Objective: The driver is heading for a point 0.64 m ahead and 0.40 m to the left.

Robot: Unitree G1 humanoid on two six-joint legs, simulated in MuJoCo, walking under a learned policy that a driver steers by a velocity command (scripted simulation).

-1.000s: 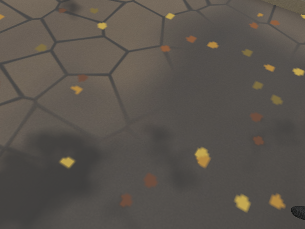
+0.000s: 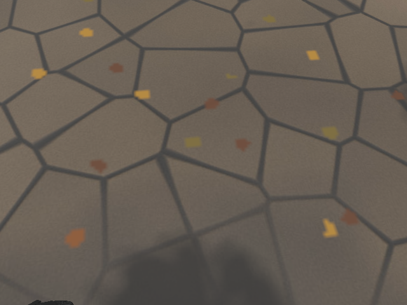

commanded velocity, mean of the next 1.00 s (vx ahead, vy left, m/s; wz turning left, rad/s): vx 0.38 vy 0.00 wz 0.57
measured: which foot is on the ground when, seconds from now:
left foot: down 0.00-0.34, up 0.36-0.66, down 0.68-1.00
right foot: up 0.00-0.28, down 0.30-0.66, up 0.68-1.00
